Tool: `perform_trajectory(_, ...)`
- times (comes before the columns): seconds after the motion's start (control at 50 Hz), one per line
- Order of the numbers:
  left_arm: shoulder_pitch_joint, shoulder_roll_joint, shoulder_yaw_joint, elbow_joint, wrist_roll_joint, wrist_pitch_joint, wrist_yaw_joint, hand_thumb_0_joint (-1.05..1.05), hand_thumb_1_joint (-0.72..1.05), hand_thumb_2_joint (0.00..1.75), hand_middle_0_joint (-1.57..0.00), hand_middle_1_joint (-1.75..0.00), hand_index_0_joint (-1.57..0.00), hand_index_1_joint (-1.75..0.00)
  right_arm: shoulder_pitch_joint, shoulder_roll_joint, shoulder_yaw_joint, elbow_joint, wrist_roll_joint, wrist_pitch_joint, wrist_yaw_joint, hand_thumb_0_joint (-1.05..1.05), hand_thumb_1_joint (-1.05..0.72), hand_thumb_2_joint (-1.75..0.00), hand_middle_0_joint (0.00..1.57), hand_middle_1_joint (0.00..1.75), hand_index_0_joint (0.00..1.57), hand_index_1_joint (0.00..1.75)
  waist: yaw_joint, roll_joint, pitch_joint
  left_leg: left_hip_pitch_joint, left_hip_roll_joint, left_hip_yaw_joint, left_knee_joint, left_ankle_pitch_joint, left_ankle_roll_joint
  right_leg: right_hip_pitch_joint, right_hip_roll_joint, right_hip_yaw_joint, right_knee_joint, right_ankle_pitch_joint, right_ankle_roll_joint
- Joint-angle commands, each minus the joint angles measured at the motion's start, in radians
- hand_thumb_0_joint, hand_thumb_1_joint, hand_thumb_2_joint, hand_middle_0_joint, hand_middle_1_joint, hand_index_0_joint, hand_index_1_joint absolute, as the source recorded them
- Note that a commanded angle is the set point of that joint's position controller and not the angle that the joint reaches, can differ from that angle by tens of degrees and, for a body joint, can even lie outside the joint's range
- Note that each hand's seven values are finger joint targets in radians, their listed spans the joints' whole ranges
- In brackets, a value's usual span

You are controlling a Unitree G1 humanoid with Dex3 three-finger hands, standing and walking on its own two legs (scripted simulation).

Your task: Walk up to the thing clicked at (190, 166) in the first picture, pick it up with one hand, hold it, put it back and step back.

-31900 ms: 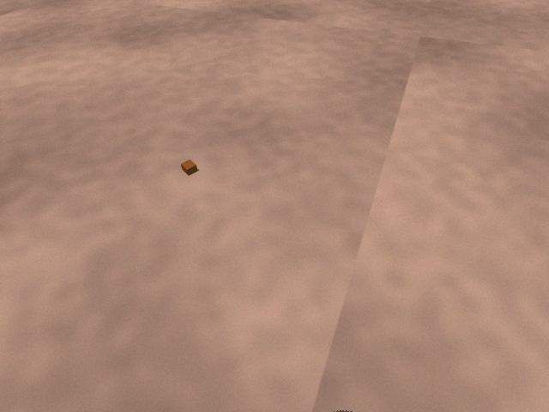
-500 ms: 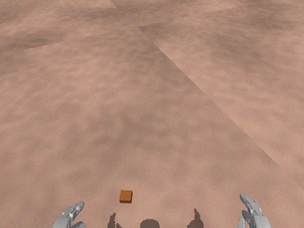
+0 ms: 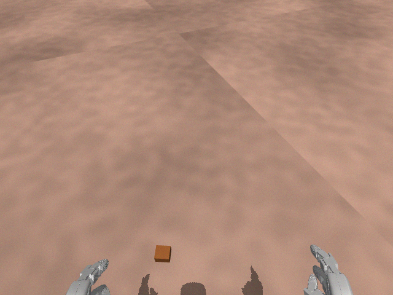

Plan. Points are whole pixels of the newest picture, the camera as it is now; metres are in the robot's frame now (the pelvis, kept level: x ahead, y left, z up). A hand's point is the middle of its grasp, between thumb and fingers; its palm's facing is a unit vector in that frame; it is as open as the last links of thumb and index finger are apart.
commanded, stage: home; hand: left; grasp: from above
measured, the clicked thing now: (163, 253) +0.48 +0.17 -0.69
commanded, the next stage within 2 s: stand in 0.82 s
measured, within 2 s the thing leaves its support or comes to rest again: neither
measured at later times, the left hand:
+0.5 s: hand out of the picture +0.16 +0.18 -0.05, palm faces +0.03 -0.98 -0.20, open 7.4 cm
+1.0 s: hand out of the picture +0.17 +0.19 -0.07, palm faces +0.01 -0.96 -0.28, open 7.4 cm
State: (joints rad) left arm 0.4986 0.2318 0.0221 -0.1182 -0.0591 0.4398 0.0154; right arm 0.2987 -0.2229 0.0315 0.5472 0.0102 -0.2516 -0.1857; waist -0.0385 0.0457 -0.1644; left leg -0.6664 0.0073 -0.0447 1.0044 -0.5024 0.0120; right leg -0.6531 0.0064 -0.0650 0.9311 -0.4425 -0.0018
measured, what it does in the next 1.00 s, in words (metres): stands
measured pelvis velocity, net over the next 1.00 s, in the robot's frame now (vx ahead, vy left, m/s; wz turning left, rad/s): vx -0.01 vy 0.00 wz -0.01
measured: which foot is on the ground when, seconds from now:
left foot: down 0.00-1.00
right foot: down 0.00-1.00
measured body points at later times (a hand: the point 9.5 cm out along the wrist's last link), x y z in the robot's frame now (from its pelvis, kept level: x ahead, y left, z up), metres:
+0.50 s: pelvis +0.00 +0.00 +0.00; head +0.01 +0.01 +0.45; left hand +0.16 +0.23 -0.03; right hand +0.15 -0.24 -0.06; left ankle +0.00 +0.11 -0.68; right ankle +0.01 -0.12 -0.68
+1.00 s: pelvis -0.01 +0.00 +0.01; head +0.01 +0.00 +0.46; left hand +0.17 +0.24 -0.05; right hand +0.15 -0.25 -0.08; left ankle +0.00 +0.11 -0.68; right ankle +0.01 -0.12 -0.68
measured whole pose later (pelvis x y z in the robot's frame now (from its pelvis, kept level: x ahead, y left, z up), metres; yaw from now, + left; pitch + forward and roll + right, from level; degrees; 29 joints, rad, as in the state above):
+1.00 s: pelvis -0.01 +0.00 +0.01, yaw +0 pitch +5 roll -1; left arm 0.33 0.26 0.00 0.21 0.02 0.22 0.03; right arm 0.22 -0.25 0.02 0.68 -0.09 -0.14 -0.10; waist 0.00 0.01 -0.06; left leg -0.54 -0.01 -0.01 0.94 -0.47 0.02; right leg -0.56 -0.01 -0.03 0.91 -0.43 0.00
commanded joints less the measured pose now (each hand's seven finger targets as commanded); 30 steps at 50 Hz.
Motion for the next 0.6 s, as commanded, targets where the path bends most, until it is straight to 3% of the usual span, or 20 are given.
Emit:
perform_trajectory(0.0, -0.015, 0.107, 0.067, -0.185, 0.010, -0.052, 0.011, 0.00, 0.90, 0.90, -0.20, -0.30, -0.20, -0.30, -0.064, -0.128, -0.051, -0.158, -0.002, -0.058, -0.012, 0.00, -0.90, -0.90, 0.20, 0.30, 0.20, 0.30, 0.003, 0.007, -0.063, 0.058, -0.012, -0.011, -0.174, 0.237, 0.004, 0.080, 0.017, 0.006, -0.143, 0.180, -0.009)
perform_trajectory(0.18, -0.029, 0.108, 0.067, -0.189, 0.010, -0.051, 0.012, 0.00, 0.90, 0.90, -0.20, -0.30, -0.20, -0.30, -0.068, -0.128, -0.053, -0.169, -0.001, -0.052, -0.010, 0.00, -0.90, -0.90, 0.20, 0.30, 0.20, 0.30, 0.000, -0.001, -0.072, 0.057, -0.011, -0.014, -0.173, 0.243, 0.005, 0.087, 0.017, 0.005, -0.143, 0.186, -0.009)
perform_trajectory(0.38, -0.038, 0.109, 0.060, -0.204, 0.010, -0.048, 0.013, 0.00, 0.90, 0.90, -0.20, -0.30, -0.20, -0.30, -0.070, -0.129, -0.050, -0.175, 0.003, -0.049, -0.009, 0.00, -0.90, -0.90, 0.20, 0.30, 0.20, 0.30, 0.001, 0.000, -0.044, 0.039, -0.008, -0.026, -0.189, 0.174, 0.007, 0.069, 0.017, 0.004, -0.148, 0.131, -0.007)
perform_trajectory(0.42, -0.020, 0.111, 0.062, -0.200, 0.009, -0.047, 0.014, 0.00, 0.90, 0.90, -0.20, -0.30, -0.20, -0.30, -0.068, -0.130, -0.052, -0.174, 0.003, -0.048, -0.009, 0.00, -0.90, -0.90, 0.20, 0.30, 0.20, 0.30, 0.000, 0.010, -0.077, 0.054, -0.008, -0.027, -0.186, 0.210, 0.003, 0.076, 0.018, 0.004, -0.139, 0.159, -0.009)
perform_trajectory(0.5, -0.040, 0.103, 0.055, -0.200, 0.013, -0.050, 0.014, 0.00, 0.90, 0.90, -0.20, -0.30, -0.20, -0.30, -0.075, -0.131, -0.052, -0.173, 0.002, -0.048, -0.008, 0.00, -0.90, -0.90, 0.20, 0.30, 0.20, 0.30, 0.001, 0.011, -0.025, 0.039, 0.001, -0.047, -0.207, 0.144, 0.000, 0.043, 0.020, -0.001, -0.138, 0.103, -0.008)
perform_trajectory(0.58, -0.014, 0.110, 0.067, -0.211, 0.008, -0.048, 0.014, 0.00, 0.90, 0.90, -0.20, -0.30, -0.20, -0.30, -0.066, -0.132, -0.052, -0.179, 0.004, -0.050, -0.006, 0.00, -0.90, -0.90, 0.20, 0.30, 0.20, 0.30, 0.005, 0.009, -0.063, 0.051, -0.003, -0.036, -0.193, 0.187, 0.002, 0.067, 0.019, 0.002, -0.135, 0.140, -0.009)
